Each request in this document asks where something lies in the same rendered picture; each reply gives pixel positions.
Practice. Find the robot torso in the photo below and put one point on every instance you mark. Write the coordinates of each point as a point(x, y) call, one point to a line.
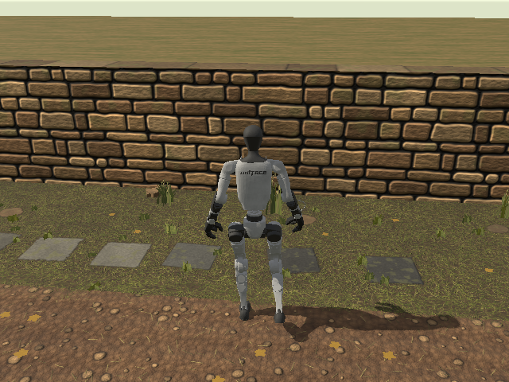
point(253, 182)

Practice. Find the right robot thigh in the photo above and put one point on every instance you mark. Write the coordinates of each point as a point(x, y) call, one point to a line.
point(274, 240)

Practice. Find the left robot hand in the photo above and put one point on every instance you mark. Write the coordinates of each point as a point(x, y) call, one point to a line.
point(208, 227)

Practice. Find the robot left forearm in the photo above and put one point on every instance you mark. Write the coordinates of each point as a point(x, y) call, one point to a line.
point(214, 211)

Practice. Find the left robot upper arm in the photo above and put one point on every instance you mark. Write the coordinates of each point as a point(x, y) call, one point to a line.
point(224, 181)

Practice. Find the robot right forearm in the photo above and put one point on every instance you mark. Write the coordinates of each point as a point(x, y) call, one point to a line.
point(294, 207)

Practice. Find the right robot upper arm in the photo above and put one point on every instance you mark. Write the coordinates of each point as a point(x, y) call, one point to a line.
point(283, 180)

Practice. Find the right robot hand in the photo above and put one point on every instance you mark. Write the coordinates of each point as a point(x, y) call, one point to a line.
point(300, 223)

